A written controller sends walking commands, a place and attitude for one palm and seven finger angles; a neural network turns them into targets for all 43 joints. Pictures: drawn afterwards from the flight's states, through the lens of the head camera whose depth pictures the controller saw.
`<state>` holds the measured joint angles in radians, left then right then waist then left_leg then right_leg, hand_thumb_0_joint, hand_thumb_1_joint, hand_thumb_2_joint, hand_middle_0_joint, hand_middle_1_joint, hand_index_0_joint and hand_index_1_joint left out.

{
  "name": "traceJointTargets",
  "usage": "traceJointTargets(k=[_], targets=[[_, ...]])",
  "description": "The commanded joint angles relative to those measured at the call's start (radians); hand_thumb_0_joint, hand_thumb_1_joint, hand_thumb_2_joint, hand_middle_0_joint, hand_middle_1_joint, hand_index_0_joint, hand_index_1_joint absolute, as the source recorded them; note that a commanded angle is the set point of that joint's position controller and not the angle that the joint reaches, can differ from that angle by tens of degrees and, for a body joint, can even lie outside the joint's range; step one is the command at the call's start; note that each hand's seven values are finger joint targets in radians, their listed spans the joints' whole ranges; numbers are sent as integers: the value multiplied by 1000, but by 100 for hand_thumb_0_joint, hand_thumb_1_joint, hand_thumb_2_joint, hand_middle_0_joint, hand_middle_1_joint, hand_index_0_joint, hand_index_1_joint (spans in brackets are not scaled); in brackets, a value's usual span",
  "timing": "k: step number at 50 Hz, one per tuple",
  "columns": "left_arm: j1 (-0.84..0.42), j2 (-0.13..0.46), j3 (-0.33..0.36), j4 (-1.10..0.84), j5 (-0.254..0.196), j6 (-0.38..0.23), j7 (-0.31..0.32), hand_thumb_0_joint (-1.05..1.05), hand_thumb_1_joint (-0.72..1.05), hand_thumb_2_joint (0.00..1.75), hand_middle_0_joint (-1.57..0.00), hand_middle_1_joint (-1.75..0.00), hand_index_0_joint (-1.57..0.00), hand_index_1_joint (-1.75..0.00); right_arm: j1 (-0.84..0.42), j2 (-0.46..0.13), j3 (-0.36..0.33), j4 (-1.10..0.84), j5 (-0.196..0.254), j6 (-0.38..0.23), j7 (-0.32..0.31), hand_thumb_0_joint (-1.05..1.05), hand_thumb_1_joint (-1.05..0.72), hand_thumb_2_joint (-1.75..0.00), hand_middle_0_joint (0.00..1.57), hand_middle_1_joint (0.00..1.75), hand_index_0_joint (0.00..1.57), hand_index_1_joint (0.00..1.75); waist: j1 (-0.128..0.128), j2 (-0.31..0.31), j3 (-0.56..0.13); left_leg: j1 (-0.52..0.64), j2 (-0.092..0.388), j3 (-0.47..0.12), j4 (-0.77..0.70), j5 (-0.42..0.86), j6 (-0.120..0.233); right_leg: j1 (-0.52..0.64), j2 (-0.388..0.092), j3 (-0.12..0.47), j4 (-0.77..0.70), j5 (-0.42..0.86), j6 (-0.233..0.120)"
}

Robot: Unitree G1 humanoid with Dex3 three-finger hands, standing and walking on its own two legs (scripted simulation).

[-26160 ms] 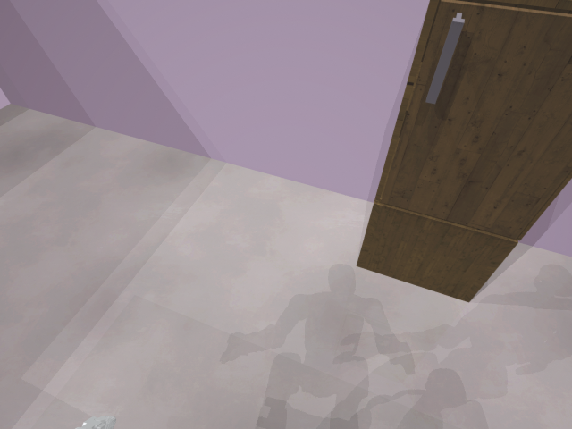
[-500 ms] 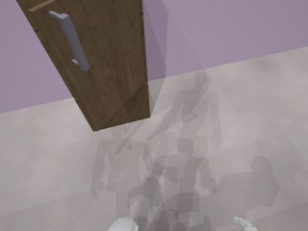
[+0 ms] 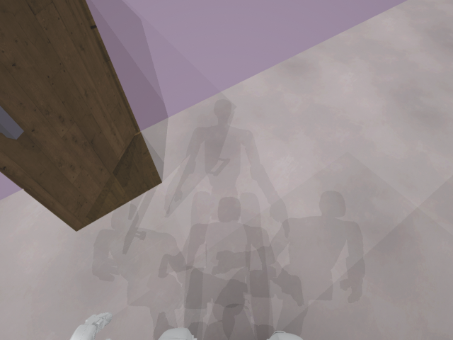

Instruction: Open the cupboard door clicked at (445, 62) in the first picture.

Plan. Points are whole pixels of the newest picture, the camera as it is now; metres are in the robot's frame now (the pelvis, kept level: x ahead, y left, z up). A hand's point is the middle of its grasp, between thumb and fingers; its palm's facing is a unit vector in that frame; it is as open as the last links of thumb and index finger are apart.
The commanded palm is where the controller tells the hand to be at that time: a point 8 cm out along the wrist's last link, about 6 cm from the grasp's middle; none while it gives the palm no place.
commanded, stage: walk to a spot facing it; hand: left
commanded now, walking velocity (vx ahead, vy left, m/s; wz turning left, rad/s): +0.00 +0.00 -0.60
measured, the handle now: out of the picture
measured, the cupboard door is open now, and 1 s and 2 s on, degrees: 40 40 40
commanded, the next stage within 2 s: turn to face it in 1.70 s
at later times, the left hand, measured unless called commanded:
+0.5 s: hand (166, 298) +0.20 +0.15 -0.14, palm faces -0.31 -0.93 -0.21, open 7.4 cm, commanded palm none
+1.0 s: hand (204, 254) +0.30 +0.08 -0.16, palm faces -0.53 -0.83 -0.19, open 7.4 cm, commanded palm none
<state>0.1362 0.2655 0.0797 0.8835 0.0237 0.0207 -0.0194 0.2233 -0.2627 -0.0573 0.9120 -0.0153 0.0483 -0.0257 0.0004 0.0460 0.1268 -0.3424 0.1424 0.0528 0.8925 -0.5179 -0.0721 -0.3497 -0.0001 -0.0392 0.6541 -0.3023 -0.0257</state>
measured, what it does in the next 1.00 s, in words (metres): walks ahead, turning right: left foot, then right foot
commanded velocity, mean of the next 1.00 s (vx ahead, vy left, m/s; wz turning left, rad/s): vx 0.21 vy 0.00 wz -0.57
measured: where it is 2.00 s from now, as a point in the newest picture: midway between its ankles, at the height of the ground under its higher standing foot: (341, 258)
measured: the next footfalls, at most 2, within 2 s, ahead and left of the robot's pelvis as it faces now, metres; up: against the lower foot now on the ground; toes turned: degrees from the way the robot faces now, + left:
left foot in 0.24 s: +0.09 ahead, +0.13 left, +0.00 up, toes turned -6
right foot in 0.54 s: +0.03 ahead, -0.14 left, +0.00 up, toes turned -26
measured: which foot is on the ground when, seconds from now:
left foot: up 0.00-0.22, down 0.24-0.54, up 0.56-0.86, down 0.88-1.00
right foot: down 0.00-0.24, up 0.26-0.52, down 0.54-0.88, up 0.90-1.00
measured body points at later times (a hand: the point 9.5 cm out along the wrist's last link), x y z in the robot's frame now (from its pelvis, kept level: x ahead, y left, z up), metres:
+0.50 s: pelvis +0.03 -0.01 +0.02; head +0.09 -0.03 +0.46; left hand +0.22 +0.19 -0.12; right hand -0.01 -0.25 -0.13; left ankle +0.05 +0.14 -0.72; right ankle -0.02 -0.11 -0.69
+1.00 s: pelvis +0.18 -0.09 +0.01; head +0.23 -0.10 +0.46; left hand +0.33 +0.12 -0.15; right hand +0.13 -0.34 -0.12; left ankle +0.26 +0.02 -0.72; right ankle +0.04 -0.12 -0.63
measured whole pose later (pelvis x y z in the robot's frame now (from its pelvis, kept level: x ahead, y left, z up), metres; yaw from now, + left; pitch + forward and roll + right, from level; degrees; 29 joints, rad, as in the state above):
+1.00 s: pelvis +0.18 -0.09 +0.01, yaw -36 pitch +1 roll +0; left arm 0.28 0.23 0.09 1.03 0.03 0.02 -0.04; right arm 0.18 -0.18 -0.03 0.88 -0.04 -0.08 -0.01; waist 0.03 -0.05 0.08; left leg -0.30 0.09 0.14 0.58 -0.30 -0.02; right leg -0.42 -0.01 -0.01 1.18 -0.42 -0.02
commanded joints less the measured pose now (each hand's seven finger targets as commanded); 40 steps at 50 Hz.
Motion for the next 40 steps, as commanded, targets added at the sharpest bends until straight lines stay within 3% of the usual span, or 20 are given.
traceJointTargets(k=[1, 4, 8, 10, 11, 12, 13, 14, 16, 17, 19, 23, 25, 26, 27, 28, 30, 33, 37, 40], targets=[[60, 182, 46, -46, 5, 4, 39, 0, 90, 90, -20, -30, -20, -30, -71, -85, -25, -108, 5, -21, -4, 0, -90, -90, 20, 30, 20, 30, 38, -312, -146, -247, -34, -71, 287, -1, 9, 191, -273, 396, -300, 261, -184], [17, 169, 39, -59, 9, 2, 37, 0, 90, 90, -20, -30, -20, -30, -21, -40, -15, -76, 5, -20, 4, 0, -90, -90, 20, 30, 20, 30, 2, -184, -160, -102, -68, -17, 90, 52, 3, 112, -220, 329, -276, 309, -158], [8, 174, 42, -50, 5, 7, 30, 0, 90, 90, -20, -30, -20, -30, 36, -36, -14, -63, 9, -31, -1, 0, -90, -90, 20, 30, 20, 30, -15, -206, -164, -1, -109, 1, -170, 126, 12, 100, -182, 359, -254, 280, -136], [-27, 145, 36, -57, -7, 13, 27, 0, 90, 90, -20, -30, -20, -30, 109, -53, -14, -37, 8, -43, -9, 0, -90, -90, 20, 30, 20, 30, -55, -166, -169, 163, -106, -4, -392, 260, 23, 7, -134, 339, -195, 232, -75], [-16, 93, 26, -73, -15, 19, 23, 0, 90, 90, -20, -30, -20, -30, 130, -117, -23, -34, -1, -55, -17, 0, -90, -90, 20, 30, 20, 30, -58, 10, -172, 257, 39, -176, -538, 235, 76, -124, -36, 273, -78, 89, -22], [14, 42, 12, -88, -19, 20, 11, 0, 90, 90, -20, -30, -20, -30, 136, -212, -42, -51, -14, -59, -18, 0, -90, -90, 20, 30, 20, 30, -49, 285, -175, 278, 293, -440, -640, 281, 184, -227, 75, 101, 169, -222, 39], [-12, 73, 20, -108, -13, 13, 2, 0, 90, 90, -20, -30, -20, -30, 123, -229, -42, -73, -20, -59, -26, 0, -90, -90, 20, 30, 20, 30, -49, 181, -164, 158, 375, -478, -655, 295, 270, -188, 26, 78, 362, -306, 50], [-41, 69, 27, -89, 3, 14, -3, 0, 90, 90, -20, -30, -20, -30, 110, -197, -35, -63, -29, -68, -22, 0, -90, -90, 20, 30, 20, 30, -43, 135, -151, 141, 317, -435, -641, 385, 258, -193, 19, 85, 469, -280, 55], [-42, 44, 26, -77, -1, 15, -16, 0, 90, 90, -20, -30, -20, -30, 53, -152, -24, -71, -26, -68, -24, 0, -90, -90, 20, 30, 20, 30, -11, 167, -113, 173, 221, -210, -569, 615, 211, -218, -24, 45, 467, -211, 72], [-39, 25, 21, -76, -3, 17, -21, 0, 90, 90, -20, -30, -20, -30, 48, -139, -21, -71, -25, -66, -26, 0, -90, -90, 20, 30, 20, 30, -9, 175, -121, 204, 191, -119, -533, 730, 191, -202, -27, 14, 421, -202, 75], [-61, 3, 11, -85, -7, 15, -22, 0, 90, 90, -20, -30, -20, -30, 107, -137, -24, -53, -28, -65, -24, 0, -90, -90, 20, 30, 20, 30, -40, 164, -166, 265, 173, -40, -486, 825, 171, -138, -18, -25, 282, -194, 70], [-74, 4, 7, -84, -3, 2, -33, 0, 90, 90, -20, -30, -20, -30, 137, -160, -37, -32, -25, -58, -9, 0, -90, -90, 20, 30, 20, 30, -60, 176, -163, 234, 204, -5, -498, 450, 148, -19, 7, -97, 36, -189, 49], [37, 33, 21, -43, 0, -8, -31, 0, 90, 90, -20, -30, -20, -30, 96, -154, -37, -38, -19, -55, -2, 0, -90, -90, 20, 30, 20, 30, 5, 103, -166, 95, 164, 54, -370, 257, 93, 208, 22, -109, -182, -44, 23], [164, 120, 44, -4, 7, -19, -20, 0, 90, 90, -20, -30, -20, -30, 54, -106, -30, -64, -4, -56, 9, 0, -90, -90, 20, 30, 20, 30, 74, -118, -198, -130, 81, 144, -143, 121, 46, 448, -132, 112, -310, -132, -39], [271, 240, 73, 33, 5, -25, 1, 0, 90, 90, -20, -30, -20, -30, -83, -31, -9, -138, 3, -57, 20, 0, -90, -90, 20, 30, 20, 30, 147, -425, -143, -420, -63, 156, 136, -189, -1, 510, -390, 544, -435, -88, -169], [292, 246, 72, 32, -7, -28, 18, 0, 90, 90, -20, -30, -20, -30, -142, -84, -14, -158, -4, -53, 18, 0, -90, -90, 20, 30, 20, 30, 157, -310, -105, -488, -29, -17, 245, -135, 10, 451, -425, 597, -446, -150, -239], [161, 152, 49, 11, -2, -38, 29, 0, 90, 90, -20, -30, -20, -30, -137, -84, -27, -123, -6, -58, 23, 0, -90, -90, 20, 30, 20, 30, 69, -253, -42, -446, 6, -65, 257, 39, 3, 316, -324, 479, -433, -118, -201], [106, 125, 41, 4, 3, -58, 23, 0, 90, 90, -20, -30, -20, -30, -79, -37, -28, -86, -7, -54, 35, 0, -90, -90, 20, 30, 20, 30, 11, -186, -74, -265, -23, -20, 111, 142, -6, 214, -243, 306, -412, 71, -168], [157, 135, 47, 43, 4, -67, 11, 0, 90, 90, -20, -30, -20, -30, -117, -10, -26, -97, -4, -73, 43, 0, -90, -90, 20, 30, 20, 30, 33, -160, -93, -191, -78, 17, -103, 185, -1, 251, -210, 311, -387, 102, -164], [157, 139, 51, 56, -1, -64, 7, 0, 90, 90, -20, -30, -20, -30, -126, -26, -23, -105, -1, -90, 36, 0, -90, -90, 20, 30, 20, 30, 25, -189, -80, -95, -107, 25, -233, 205, 11, 230, -195, 325, -344, 161, -153]])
